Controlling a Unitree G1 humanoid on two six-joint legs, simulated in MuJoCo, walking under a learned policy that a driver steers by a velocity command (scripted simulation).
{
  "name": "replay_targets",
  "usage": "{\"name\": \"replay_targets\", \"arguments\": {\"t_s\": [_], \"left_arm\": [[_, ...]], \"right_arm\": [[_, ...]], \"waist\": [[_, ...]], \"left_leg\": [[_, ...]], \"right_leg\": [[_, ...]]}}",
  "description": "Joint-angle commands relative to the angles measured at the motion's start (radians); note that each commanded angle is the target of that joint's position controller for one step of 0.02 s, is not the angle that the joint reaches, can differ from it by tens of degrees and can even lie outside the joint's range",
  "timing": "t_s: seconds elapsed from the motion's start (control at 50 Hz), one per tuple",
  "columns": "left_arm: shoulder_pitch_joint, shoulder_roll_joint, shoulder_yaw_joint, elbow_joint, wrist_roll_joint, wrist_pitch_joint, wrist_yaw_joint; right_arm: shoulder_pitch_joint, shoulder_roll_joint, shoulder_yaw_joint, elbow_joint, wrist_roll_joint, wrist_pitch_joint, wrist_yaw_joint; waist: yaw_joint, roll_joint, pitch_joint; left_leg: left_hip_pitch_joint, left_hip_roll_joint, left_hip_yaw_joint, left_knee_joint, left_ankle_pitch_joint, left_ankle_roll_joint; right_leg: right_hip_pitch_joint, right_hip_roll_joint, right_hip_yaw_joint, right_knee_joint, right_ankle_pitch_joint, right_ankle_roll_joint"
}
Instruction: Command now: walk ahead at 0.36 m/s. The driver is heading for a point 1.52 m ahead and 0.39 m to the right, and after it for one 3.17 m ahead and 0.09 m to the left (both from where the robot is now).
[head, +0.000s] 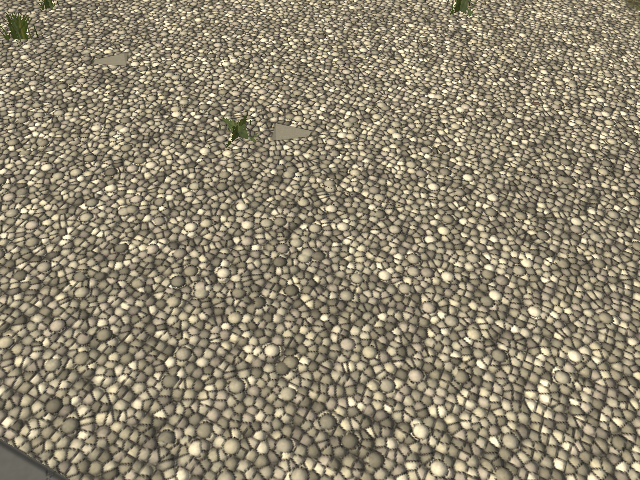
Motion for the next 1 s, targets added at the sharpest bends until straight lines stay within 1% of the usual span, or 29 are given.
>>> {"name": "replay_targets", "arguments": {"t_s": [0.02, 0.04, 0.06, 0.08, 0.1, 0.12, 0.14, 0.18, 0.22, 0.28, 0.34, 0.38, 0.44, 0.48, 0.5, 0.52, 0.54, 0.56, 0.58, 0.6, 0.62, 0.64, 0.66, 0.72, 0.78, 0.88, 0.94, 0.98, 1.0], "left_arm": [[-0.067, 0.144, 0.019, -0.064, 0.001, -0.015, -0.008], [-0.095, 0.084, -0.002, -0.079, 0.012, -0.024, -0.019], [-0.102, -0.01, -0.029, -0.127, 0.03, -0.045, -0.024], [-0.109, 0.027, -0.018, -0.139, -0.002, -0.062, -0.023], [-0.136, 0.072, -0.008, -0.149, -0.028, -0.076, -0.03], [-0.144, 0.09, -0.003, -0.146, -0.028, -0.083, -0.035], [-0.15, 0.097, 0.003, -0.14, -0.01, -0.087, -0.034], [-0.151, 0.095, 0.011, -0.131, 0.003, -0.075, -0.041], [-0.178, 0.068, 0.007, -0.139, 0.008, -0.061, -0.046], [-0.314, 0.048, 0.001, -0.194, 0.008, -0.054, -0.043], [-0.445, 0.021, -0.012, -0.233, 0.008, -0.061, -0.053], [-0.504, 0.025, -0.013, -0.253, 0.006, -0.066, -0.062], [-0.55, 0.042, -0.01, -0.284, 0.001, -0.077, -0.078], [-0.49, 0.082, 0.007, -0.275, 0.003, -0.08, -0.082], [-0.415, 0.113, 0.023, -0.257, 0.002, -0.079, -0.077], [-0.262, 0.153, 0.047, -0.213, 0.0, -0.075, -0.069], [-0.086, 0.196, 0.067, -0.169, 0.004, -0.066, -0.055], [0.051, 0.292, 0.093, -0.14, 0.033, -0.059, -0.047], [0.029, 0.231, 0.072, -0.135, 0.032, -0.057, -0.047], [-0.063, 0.169, 0.054, -0.146, 0.022, -0.06, -0.046], [-0.157, 0.133, 0.043, -0.166, 0.02, -0.061, -0.046], [-0.227, 0.103, 0.033, -0.172, 0.026, -0.066, -0.053], [-0.263, 0.081, 0.026, -0.172, 0.037, -0.072, -0.058], [-0.254, 0.074, 0.023, -0.134, 0.047, -0.088, -0.065], [-0.243, 0.124, 0.034, -0.12, 0.045, -0.08, -0.046], [-0.177, 0.189, 0.058, -0.111, 0.017, -0.036, -0.022], [-0.177, 0.182, 0.066, -0.111, 0.003, -0.012, -0.007], [-0.216, 0.166, 0.065, -0.131, -0.003, 0.0, 0.002], [-0.194, 0.123, 0.053, -0.145, 0.007, 0.001, 0.003]], "right_arm": [[0.17, -0.084, -0.031, 0.032, 0.005, -0.005, -0.004], [0.266, -0.141, -0.048, 0.045, 0.003, -0.005, -0.011], [0.375, -0.262, -0.066, 0.046, -0.009, -0.002, -0.014], [0.34, -0.213, -0.05, 0.045, -0.028, -0.02, -0.003], [0.238, -0.163, -0.032, 0.016, -0.024, -0.035, 0.003], [0.166, -0.123, -0.018, -0.005, -0.021, -0.041, 0.009], [0.129, -0.103, -0.009, -0.018, -0.023, -0.041, 0.015], [0.143, -0.063, 0.004, -0.017, -0.031, -0.032, 0.015], [0.198, -0.071, 0.006, -0.008, -0.036, -0.03, 0.009], [0.218, -0.097, 0.004, -0.016, -0.04, -0.024, -0.005], [0.263, -0.12, -0.001, -0.022, -0.035, -0.017, -0.016], [0.304, -0.123, -0.004, -0.016, -0.025, -0.012, -0.021], [0.303, -0.137, -0.014, -0.018, -0.015, 0.004, -0.03], [0.27, -0.162, -0.026, -0.033, -0.023, 0.017, -0.032], [0.255, -0.173, -0.031, -0.042, -0.031, 0.026, -0.033], [0.238, -0.165, -0.03, -0.052, -0.041, 0.04, -0.032], [0.237, -0.148, -0.02, -0.074, -0.048, 0.043, -0.031], [0.374, -0.011, 0.016, -0.091, -0.049, 0.023, -0.014], [0.37, 0.004, 0.025, -0.069, -0.033, -0.008, -0.009], [0.26, -0.103, -0.006, -0.108, 0.001, -0.03, -0.003], [0.174, -0.134, -0.011, -0.138, 0.017, -0.04, -0.007], [0.13, -0.137, -0.019, -0.144, 0.008, -0.038, -0.018], [0.146, -0.13, -0.027, -0.141, -0.001, -0.024, -0.026], [0.207, -0.065, -0.022, -0.123, -0.016, 0.015, -0.035], [0.088, -0.065, -0.021, -0.184, -0.042, 0.022, -0.044], [-0.082, -0.091, -0.023, -0.242, -0.031, 0.033, -0.043], [-0.112, -0.128, -0.036, -0.268, -0.034, 0.03, -0.042], [-0.047, -0.157, -0.053, -0.252, -0.039, 0.017, -0.041], [-0.005, -0.198, -0.066, -0.249, -0.052, 0.011, -0.047]], "waist": [[-0.128, -0.032, 0.089], [-0.175, 0.094, 0.051], [-0.172, 0.34, -0.029], [-0.149, 0.266, 0.002], [-0.108, 0.176, 0.095], [-0.079, 0.147, 0.122], [-0.056, 0.115, 0.13], [-0.04, 0.128, 0.126], [-0.048, 0.114, 0.127], [-0.069, 0.077, 0.163], [-0.11, 0.099, 0.176], [-0.121, 0.1, 0.189], [-0.094, 0.109, 0.189], [-0.042, 0.137, 0.126], [0.0, 0.167, 0.061], [0.078, 0.174, -0.036], [0.15, 0.153, -0.157], [0.1, -0.106, -0.335], [0.089, -0.197, -0.403], [0.077, -0.137, -0.235], [0.046, -0.053, -0.116], [0.009, 0.016, -0.031], [-0.033, 0.0, -0.001], [-0.085, -0.02, 0.029], [-0.078, -0.022, 0.028], [-0.013, -0.041, -0.009], [-0.016, -0.054, -0.007], [-0.06, -0.05, -0.027], [-0.061, 0.002, -0.082]], "left_leg": [[0.336, -0.07, 0.055, -0.14, 0.089, 0.001], [0.447, 0.07, -0.138, -0.238, -0.006, 0.042], [0.579, 0.318, -0.58, -0.38, -0.231, 0.172], [0.506, 0.381, -0.819, -0.478, -0.426, 0.25], [0.442, 0.364, -0.718, -0.473, -0.445, 0.23], [0.395, 0.308, -0.578, -0.477, -0.337, 0.193], [0.355, 0.262, -0.466, -0.489, -0.203, 0.163], [0.309, 0.183, -0.295, -0.499, 0.011, 0.124], [0.303, 0.167, -0.226, -0.507, 0.158, 0.139], [0.274, 0.161, -0.171, -0.532, 0.261, 0.156], [0.258, 0.145, -0.117, -0.558, 0.308, 0.148], [0.307, 0.161, -0.11, -0.56, 0.321, 0.149], [0.427, 0.206, -0.1, -0.52, 0.402, 0.132], [0.493, 0.218, -0.084, -0.428, 0.649, 0.111], [0.515, 0.214, -0.076, -0.333, 0.833, 0.1], [0.493, 0.175, -0.046, -0.146, 0.958, 0.078], [0.307, 0.142, -0.034, 0.104, 0.826, 0.05], [-0.118, -0.03, -0.019, 0.531, 0.369, -0.018], [-0.254, -0.115, -0.162, 0.754, -0.241, -0.02], [-0.345, -0.044, -0.196, 0.836, -0.216, 0.005], [-0.343, 0.016, -0.157, 0.811, -0.125, 0.017], [-0.3, 0.053, -0.131, 0.747, -0.059, 0.012], [-0.223, 0.082, -0.126, 0.694, -0.033, 0.004], [-0.128, 0.079, -0.097, 0.586, -0.018, -0.027], [-0.149, 0.066, -0.075, 0.35, 0.099, -0.06], [-0.109, -0.003, -0.082, 0.054, 0.264, -0.076], [-0.098, -0.014, -0.118, -0.054, 0.218, -0.065], [0.023, -0.023, -0.098, -0.19, 0.294, -0.036], [0.16, 0.059, -0.148, -0.221, 0.47, 0.004]], "right_leg": [[-0.331, -0.143, 0.12, 0.003, -0.058, -0.15], [-0.413, -0.063, 0.022, 0.28, 0.0, -0.098], [-0.633, 0.049, -0.055, 0.637, -0.178, -0.038], [-0.725, 0.046, 0.078, 0.868, -0.23, -0.048], [-0.808, -0.017, 0.115, 0.962, -0.151, -0.069], [-0.801, -0.061, 0.103, 0.96, -0.05, -0.075], [-0.774, -0.093, 0.088, 0.91, 0.03, -0.069], [-0.701, -0.123, 0.054, 0.834, 0.115, -0.051], [-0.722, -0.127, 0.022, 0.799, 0.163, -0.028], [-0.752, -0.127, 0.003, 0.607, 0.249, 0.012], [-0.67, -0.09, -0.056, 0.392, 0.344, 0.016], [-0.649, -0.071, -0.063, 0.3, 0.367, 0.005], [-0.637, -0.06, -0.036, 0.206, 0.358, -0.022], [-0.535, -0.026, -0.048, 0.195, 0.3, -0.047], [-0.431, 0.007, -0.065, 0.207, 0.267, -0.064], [-0.248, 0.041, -0.093, 0.209, 0.247, -0.089], [0.052, -0.041, -0.008, 0.249, 0.239, -0.13], [0.476, -0.313, 0.458, 0.21, 0.034, -0.301], [0.486, -0.4, 0.78, -0.001, -0.027, -0.334], [0.344, -0.357, 0.651, -0.029, -0.037, -0.27], [0.166, -0.327, 0.483, -0.048, 0.048, -0.237], [0.0, -0.287, 0.357, -0.079, 0.232, -0.218], [-0.101, -0.246, 0.249, -0.094, 0.402, -0.201], [-0.236, -0.199, 0.094, -0.121, 0.725, -0.216], [-0.242, -0.168, 0.041, -0.107, 0.878, -0.22], [-0.158, -0.164, 0.081, -0.042, 0.717, -0.183], [-0.101, -0.183, 0.176, 0.034, 0.569, -0.159], [-0.114, -0.147, 0.211, 0.136, 0.446, -0.114], [-0.166, -0.079, 0.187, 0.25, 0.328, -0.071]]}}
